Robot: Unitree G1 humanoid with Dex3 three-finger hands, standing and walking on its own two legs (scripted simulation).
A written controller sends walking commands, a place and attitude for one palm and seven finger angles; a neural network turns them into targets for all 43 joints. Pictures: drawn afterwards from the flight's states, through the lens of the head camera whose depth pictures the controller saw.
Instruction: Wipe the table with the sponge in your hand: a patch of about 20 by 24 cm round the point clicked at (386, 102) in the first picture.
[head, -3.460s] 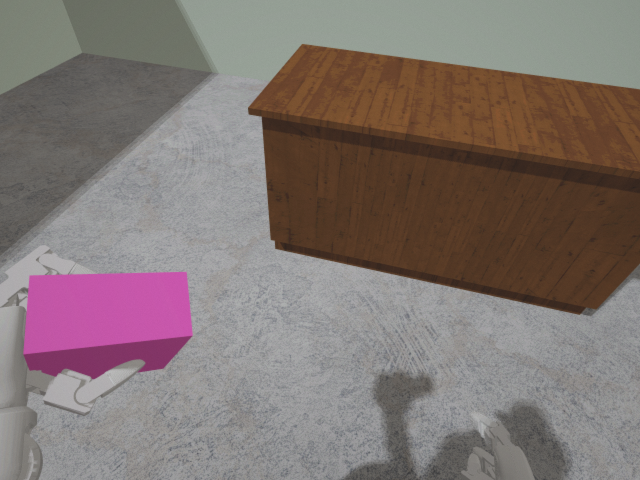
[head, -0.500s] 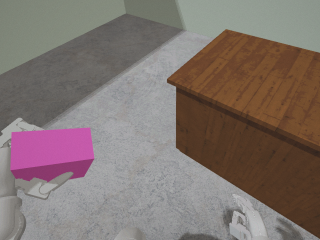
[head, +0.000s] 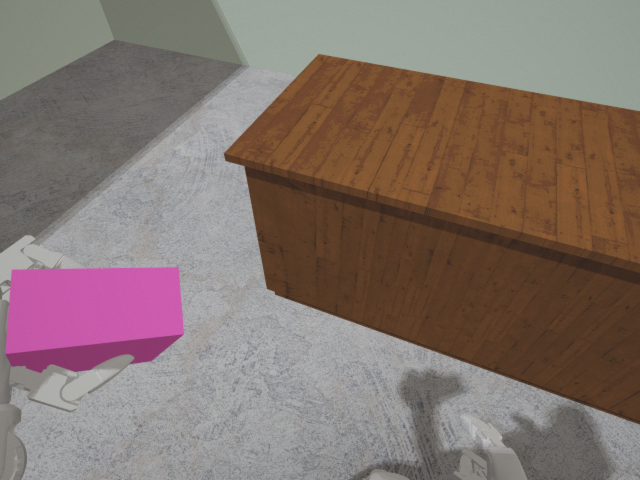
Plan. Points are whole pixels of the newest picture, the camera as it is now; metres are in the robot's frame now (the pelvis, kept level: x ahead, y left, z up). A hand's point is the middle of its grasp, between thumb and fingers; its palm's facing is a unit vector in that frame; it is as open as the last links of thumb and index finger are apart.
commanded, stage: turn to face it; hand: left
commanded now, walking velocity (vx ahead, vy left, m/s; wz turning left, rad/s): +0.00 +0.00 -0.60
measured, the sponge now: (119, 323) +0.22 +0.22 +0.15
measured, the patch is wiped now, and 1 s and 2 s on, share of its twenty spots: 0.00 0.00 0.00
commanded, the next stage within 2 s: take the last steps up to it in 1.02 s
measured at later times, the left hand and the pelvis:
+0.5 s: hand (241, 317) +0.21 +0.09 +0.19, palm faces +0.13 -0.86 -0.50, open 10.2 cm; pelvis -0.06 -0.07 +0.00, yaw -17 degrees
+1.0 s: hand (404, 378) +0.19 -0.04 +0.16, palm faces -0.14 -0.86 -0.48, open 10.2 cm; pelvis -0.14 -0.10 -0.01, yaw -33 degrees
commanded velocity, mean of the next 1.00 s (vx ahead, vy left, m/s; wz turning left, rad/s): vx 0.00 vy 0.00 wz -0.52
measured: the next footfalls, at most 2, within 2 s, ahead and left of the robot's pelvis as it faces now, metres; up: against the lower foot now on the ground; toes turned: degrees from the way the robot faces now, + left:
right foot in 0.10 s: +0.05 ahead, -0.13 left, +0.00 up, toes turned -8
left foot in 0.62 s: -0.02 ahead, +0.07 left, +0.00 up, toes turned -18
